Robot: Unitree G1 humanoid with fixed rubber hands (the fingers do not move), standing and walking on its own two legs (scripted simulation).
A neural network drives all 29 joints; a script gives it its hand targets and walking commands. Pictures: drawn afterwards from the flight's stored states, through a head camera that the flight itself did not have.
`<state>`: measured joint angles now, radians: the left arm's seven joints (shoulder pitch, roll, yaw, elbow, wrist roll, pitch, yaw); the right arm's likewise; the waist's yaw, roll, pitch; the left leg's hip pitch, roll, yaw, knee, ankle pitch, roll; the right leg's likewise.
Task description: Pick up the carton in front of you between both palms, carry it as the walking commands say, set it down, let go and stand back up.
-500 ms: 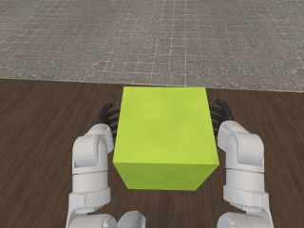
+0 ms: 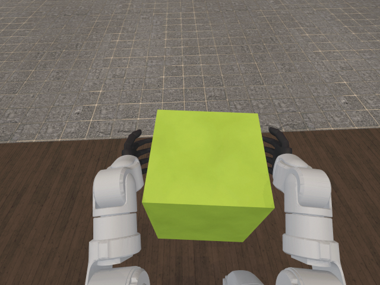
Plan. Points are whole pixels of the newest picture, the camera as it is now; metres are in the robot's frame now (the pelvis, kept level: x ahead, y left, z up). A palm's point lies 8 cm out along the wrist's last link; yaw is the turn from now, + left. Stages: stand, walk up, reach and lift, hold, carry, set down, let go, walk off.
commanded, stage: carry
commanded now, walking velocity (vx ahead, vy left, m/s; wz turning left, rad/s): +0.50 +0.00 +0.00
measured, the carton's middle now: (203, 181) +0.32 -0.01 +0.01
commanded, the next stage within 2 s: none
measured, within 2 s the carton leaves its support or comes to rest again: neither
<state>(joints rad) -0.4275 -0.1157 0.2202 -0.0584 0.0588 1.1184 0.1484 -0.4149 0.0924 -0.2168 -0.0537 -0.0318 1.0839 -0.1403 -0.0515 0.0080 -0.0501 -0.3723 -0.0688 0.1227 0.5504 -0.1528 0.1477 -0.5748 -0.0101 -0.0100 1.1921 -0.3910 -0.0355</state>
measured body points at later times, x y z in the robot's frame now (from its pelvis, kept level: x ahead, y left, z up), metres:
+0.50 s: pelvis +0.32 -0.04 -0.04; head +0.33 -0.04 +0.41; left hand +0.63 +0.15 +0.04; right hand +0.67 -0.16 +0.04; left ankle +0.22 +0.07 -0.67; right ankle +0.35 -0.07 -0.77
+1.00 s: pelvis +0.63 +0.02 -0.08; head +0.63 +0.02 +0.37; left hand +0.97 +0.16 +0.01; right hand +0.96 -0.14 +0.02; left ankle +0.68 +0.06 -0.80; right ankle +0.48 -0.09 -0.69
